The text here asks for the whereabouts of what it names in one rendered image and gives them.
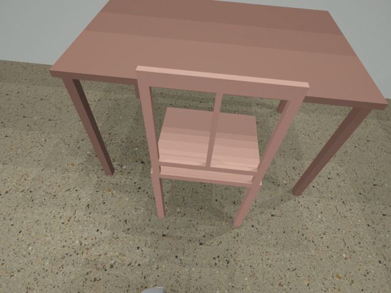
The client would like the table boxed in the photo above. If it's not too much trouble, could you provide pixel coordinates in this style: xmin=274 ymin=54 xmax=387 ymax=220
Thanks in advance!
xmin=49 ymin=0 xmax=389 ymax=196

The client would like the chair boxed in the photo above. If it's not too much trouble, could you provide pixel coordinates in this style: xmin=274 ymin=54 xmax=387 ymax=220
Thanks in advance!
xmin=136 ymin=66 xmax=310 ymax=227

